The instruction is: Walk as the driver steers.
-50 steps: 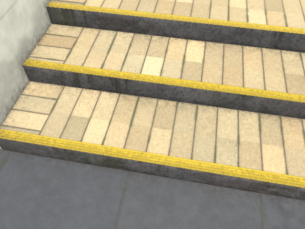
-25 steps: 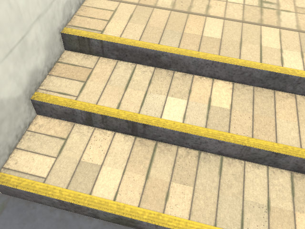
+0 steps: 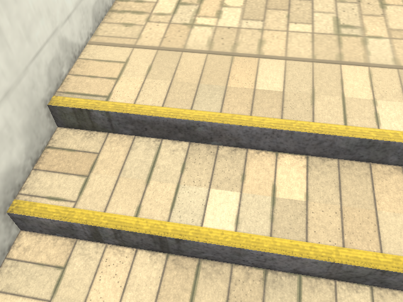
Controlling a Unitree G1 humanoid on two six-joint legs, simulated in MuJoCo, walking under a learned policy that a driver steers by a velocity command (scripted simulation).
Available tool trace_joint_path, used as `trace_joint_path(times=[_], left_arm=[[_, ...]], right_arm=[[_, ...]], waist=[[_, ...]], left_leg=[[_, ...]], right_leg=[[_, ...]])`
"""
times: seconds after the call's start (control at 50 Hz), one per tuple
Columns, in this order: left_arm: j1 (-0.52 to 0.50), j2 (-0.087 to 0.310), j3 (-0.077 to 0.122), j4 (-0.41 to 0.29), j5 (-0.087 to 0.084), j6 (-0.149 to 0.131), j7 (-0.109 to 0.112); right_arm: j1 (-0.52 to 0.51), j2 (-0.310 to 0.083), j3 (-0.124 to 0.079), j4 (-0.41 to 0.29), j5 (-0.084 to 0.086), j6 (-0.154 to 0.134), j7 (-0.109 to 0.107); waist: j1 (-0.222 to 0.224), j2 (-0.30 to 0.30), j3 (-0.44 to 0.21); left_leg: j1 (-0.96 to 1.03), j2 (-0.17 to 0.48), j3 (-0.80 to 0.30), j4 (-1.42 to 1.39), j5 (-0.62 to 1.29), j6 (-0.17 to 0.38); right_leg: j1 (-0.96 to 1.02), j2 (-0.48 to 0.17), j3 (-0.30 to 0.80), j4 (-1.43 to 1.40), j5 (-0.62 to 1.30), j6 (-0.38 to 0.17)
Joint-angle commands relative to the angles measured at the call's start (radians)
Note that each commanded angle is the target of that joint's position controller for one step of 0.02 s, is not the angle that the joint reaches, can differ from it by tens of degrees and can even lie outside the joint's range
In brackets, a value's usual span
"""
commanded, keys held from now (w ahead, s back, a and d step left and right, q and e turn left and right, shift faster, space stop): w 0.64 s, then w+e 0.36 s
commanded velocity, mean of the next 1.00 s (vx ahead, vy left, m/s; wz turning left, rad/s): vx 0.50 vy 0.00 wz -0.11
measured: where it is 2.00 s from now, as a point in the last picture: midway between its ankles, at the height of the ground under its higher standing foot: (253, 102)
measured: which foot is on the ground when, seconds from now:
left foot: up 0.00-0.36, down 0.38-1.00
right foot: down 0.00-0.40, up 0.42-0.96, down 0.98-1.00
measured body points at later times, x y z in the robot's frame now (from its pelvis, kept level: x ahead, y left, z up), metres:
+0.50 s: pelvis +0.27 +0.02 +0.07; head +0.28 +0.01 +0.52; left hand +0.26 +0.25 -0.08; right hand +0.36 -0.21 -0.08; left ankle +0.33 +0.06 -0.62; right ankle +0.12 -0.12 -0.48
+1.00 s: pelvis +0.55 -0.03 +0.13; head +0.56 -0.02 +0.58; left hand +0.82 +0.13 +0.05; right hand +0.41 -0.20 -0.02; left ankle +0.35 +0.06 -0.59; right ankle +0.66 -0.13 -0.51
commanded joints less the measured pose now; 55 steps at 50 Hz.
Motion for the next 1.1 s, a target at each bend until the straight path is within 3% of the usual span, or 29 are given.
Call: trace_joint_path(times=[0.02, 0.12, 0.22, 0.28, 0.34, 0.38, 0.4, 0.42, 0.44, 0.46, 0.48, 0.5, 0.54, 0.58, 0.62, 0.64, 0.68, 0.74, 0.8, 0.84, 0.88, 0.92, 0.98, 1.0, 1.02, 1.04, 1.06, 1.08, 1.1], left_arm=[[0.244, 0.079, 0.021, 0.068, -0.001, 0.013, -0.005], [0.342, 0.062, -0.011, 0.149, 0.003, -0.015, -0.012], [0.39, 0.045, -0.053, 0.196, -0.018, -0.022, 0.002], [0.39, 0.073, -0.056, 0.168, -0.045, -0.015, 0.044], [0.428, 0.178, -0.028, 0.144, -0.026, -0.009, 0.042], [0.382, 0.212, 0.003, 0.122, -0.031, -0.01, 0.024], [0.567, 0.125, -0.021, 0.217, 0.199, -0.011, -0.135], [0.434, 0.1, 0.02, 0.051, -0.032, -0.023, -0.076], [0.366, 0.094, 0.019, 0.028, -0.002, -0.021, -0.048], [0.307, 0.084, 0.019, 0.062, 0.033, 0.003, -0.092], [0.234, 0.096, 0.026, 0.01, 0.043, 0.005, -0.078], [0.252, 0.009, -0.007, -0.019, 0.049, 0.009, -0.064], [0.268, -0.036, -0.036, -0.038, 0.029, 0.023, -0.075], [0.227, -0.004, -0.039, -0.057, 0.016, 0.035, -0.08], [0.119, 0.024, -0.04, -0.107, 0.004, 0.022, -0.076], [0.065, 0.014, -0.048, -0.112, 0.001, 0.025, -0.083], [-0.007, 0.0, -0.066, -0.128, 0.023, 0.024, -0.074], [-0.128, 0.034, -0.07, -0.185, 0.003, 0.021, -0.06], [-0.238, 0.048, -0.062, -0.226, 0.002, 0.047, -0.065], [-0.275, 0.011, -0.065, -0.24, 0.016, 0.071, -0.085], [-0.303, -0.001, -0.071, -0.259, 0.011, 0.088, -0.097], [-0.331, 0.045, -0.052, -0.282, 0.006, 0.094, -0.107], [-0.11, 0.083, -0.019, -0.232, -0.008, 0.062, -0.086], [0.117, 0.15, 0.01, -0.154, -0.022, 0.045, -0.063], [0.327, 0.191, 0.025, -0.075, -0.035, 0.039, -0.049], [0.565, 0.189, 0.023, 0.008, 0.037, 0.054, -0.054], [0.536, 0.234, 0.047, 0.031, 0.069, 0.025, -0.03], [0.4, 0.188, 0.038, 0.036, 0.052, 0.004, -0.028], [0.254, 0.098, 0.01, 0.039, 0.038, -0.003, -0.028]], right_arm=[[-0.087, -0.057, -0.021, -0.106, -0.015, -0.004, 0.01], [-0.237, 0.072, 0.025, -0.23, -0.017, 0.049, 0.018], [-0.499, 0.061, 0.08, -0.447, -0.023, 0.046, -0.001], [-0.477, 0.045, 0.093, -0.444, -0.014, 0.054, 0.022], [-0.287, -0.004, 0.068, -0.363, 0.004, 0.056, 0.01], [-0.06, -0.068, 0.036, -0.288, -0.004, 0.03, 0.013], [0.104, -0.135, 0.02, -0.173, -0.034, 0.071, 0.024], [0.095, -0.289, -0.052, -0.188, -0.033, 0.057, 0.017], [-0.075, -0.248, -0.051, -0.186, 0.004, 0.038, 0.024], [-0.015, -0.108, -0.002, -0.123, -0.097, 0.029, 0.047], [-0.053, -0.016, 0.021, -0.062, -0.085, 0.018, 0.064], [-0.114, 0.037, 0.037, -0.026, -0.095, 0.007, 0.079], [-0.167, 0.081, 0.051, 0.012, -0.107, -0.01, 0.083], [-0.168, 0.077, 0.058, 0.003, -0.093, -0.031, 0.07], [-0.14, 0.042, 0.066, -0.008, -0.118, -0.052, 0.066], [-0.009, 0.014, 0.063, 0.026, -0.124, -0.05, 0.058], [0.15, 0.017, 0.073, 0.074, -0.128, -0.042, 0.044], [0.247, -0.006, 0.088, 0.126, -0.157, -0.038, 0.052], [0.246, 0.007, 0.103, 0.122, -0.143, -0.041, 0.072], [0.247, 0.006, 0.109, 0.1, -0.106, -0.051, 0.081], [0.225, -0.055, 0.107, 0.085, -0.095, -0.059, 0.083], [0.194, -0.161, 0.088, 0.057, -0.067, -0.072, 0.087], [0.143, -0.297, 0.025, 0.049, -0.047, -0.057, 0.095], [0.172, -0.251, 0.028, 0.029, -0.108, -0.066, 0.098], [0.221, -0.167, 0.051, 0.001, -0.143, -0.072, 0.114], [0.007, -0.179, 0.027, -0.052, -0.08, -0.043, 0.137], [-0.032, -0.089, 0.042, -0.104, -0.035, -0.036, 0.143], [-0.083, -0.089, 0.041, -0.121, -0.044, -0.039, 0.114], [-0.119, -0.067, 0.049, -0.16, -0.069, -0.034, 0.09]], waist=[[0.064, -0.09, 0.026], [0.011, -0.115, 0.066], [-0.013, -0.071, 0.125], [-0.003, -0.007, 0.023], [-0.075, -0.182, -0.188], [-0.184, -0.244, -0.305], [-0.157, -0.106, -0.324], [-0.15, 0.168, -0.398], [-0.052, 0.017, -0.312], [-0.137, -0.048, 0.059], [-0.068, -0.036, 0.049], [-0.002, -0.11, 0.023], [0.069, -0.111, -0.028], [0.101, -0.027, -0.049], [0.103, -0.007, -0.069], [0.053, 0.078, -0.075], [-0.001, 0.051, -0.046], [-0.032, -0.019, 0.0], [-0.031, 0.03, 0.008], [-0.013, 0.057, 0.0], [0.014, 0.048, -0.017], [0.049, 0.104, -0.046], [0.139, 0.141, -0.048], [0.15, 0.093, -0.201], [0.173, -0.042, -0.428], [0.278, -0.218, -0.399], [0.237, -0.166, -0.244], [0.18, -0.098, -0.113], [0.097, -0.045, -0.119]], left_leg=[[-0.542, 0.041, 0.006, 0.452, 0.027, 0.015], [-0.819, 0.033, 0.068, 0.803, -0.012, 0.039], [-0.969, 0.076, 0.106, 0.591, -0.016, 0.051], [-0.53, 0.053, 0.188, 0.127, 0.117, 0.038], [-0.271, -0.091, 0.252, -0.067, 0.012, 0.074], [-0.032, -0.082, 0.125, -0.33, 0.074, 0.126], [0.385, 0.07, -0.292, -0.421, 0.416, 0.229], [0.36, 0.366, -0.797, -0.769, 0.35, 0.36], [0.225, 0.343, -0.862, -0.865, 0.04, 0.313], [-0.006, 0.295, -0.811, -0.888, -0.289, 0.281], [-0.022, 0.27, -0.709, -0.876, -0.22, 0.254], [-0.051, 0.242, -0.539, -0.851, -0.076, 0.191], [-0.061, 0.183, -0.292, -0.846, 0.081, 0.133], [-0.106, 0.146, -0.155, -0.876, 0.12, 0.114], [-0.237, 0.075, -0.043, -0.894, 0.145, 0.074], [-0.178, 0.073, -0.057, -0.901, 0.162, 0.093], [0.016, 0.132, -0.126, -0.877, 0.196, 0.103], [0.239, 0.213, -0.158, -0.887, 0.295, 0.108], [0.206, 0.24, -0.059, -0.976, 0.487, 0.116], [0.126, 0.23, 0.023, -1.0, 0.701, 0.105], [0.097, 0.23, 0.105, -1.01, 0.937, 0.086], [0.106, 0.246, 0.143, -0.986, 1.344, 0.087], [0.33, 0.31, 0.153, -0.716, 1.771, 0.051], [0.089, 0.291, 0.128, -0.477, 1.759, -0.01], [-0.265, 0.187, 0.05, -0.21, 1.251, -0.071], [-0.51, -0.086, -0.021, 0.308, 0.12, -0.099], [-0.687, -0.067, -0.21, 0.541, 0.22, -0.001], [-0.731, -0.03, -0.227, 0.654, 0.257, 0.027], [-0.723, -0.038, -0.229, 0.687, 0.241, 0.059]], right_leg=[[0.317, -0.344, 0.442, -0.336, 0.126, -0.184], [0.136, -0.265, 0.28, -0.362, 0.182, -0.118], [0.042, -0.203, 0.212, -0.471, 0.111, -0.073], [0.05, -0.192, 0.121, -0.589, 0.643, -0.095], [0.368, -0.234, 0.067, -0.25, 1.583, -0.084], [0.432, -0.25, 0.066, 0.131, 1.54, -0.055], [-0.024, -0.232, 0.198, 0.354, 1.076, -0.114], [-0.178, 0.084, 0.095, 0.895, -0.028, -0.005], [-0.279, 0.015, 0.285, 1.115, 0.022, -0.011], [-0.551, 0.036, 0.473, 1.334, 0.202, -0.068], [-0.634, 0.044, 0.451, 1.38, 0.232, -0.129], [-0.65, 0.045, 0.491, 1.365, 0.297, -0.178], [-0.754, 0.004, 0.43, 1.37, 0.343, -0.212], [-0.803, -0.036, 0.334, 1.379, 0.263, -0.189], [-0.746, -0.062, 0.23, 1.28, 0.299, -0.158], [-0.831, -0.065, 0.156, 1.428, 0.239, -0.135], [-1.058, -0.081, 0.198, 1.472, 0.213, -0.122], [-1.268, -0.092, 0.252, 1.287, 0.299, -0.111], [-1.158, -0.114, 0.147, 1.081, 0.36, -0.094], [-0.964, -0.12, 0.037, 1.012, 0.305, -0.076], [-0.758, -0.089, -0.004, 0.871, 0.255, -0.073], [-0.5, -0.013, -0.073, 0.712, 0.096, -0.053], [-0.322, 0.089, -0.077, 0.368, -0.049, -0.053], [0.089, 0.073, 0.088, 0.476, 0.222, -0.134], [0.546, -0.032, 0.465, 0.319, 0.155, -0.273], [0.58, -0.186, 0.875, -0.045, 0.084, -0.367], [0.422, -0.202, 0.898, -0.104, -0.096, -0.286], [0.208, -0.187, 0.83, -0.097, -0.136, -0.278], [0.077, -0.17, 0.773, -0.116, -0.076, -0.286]])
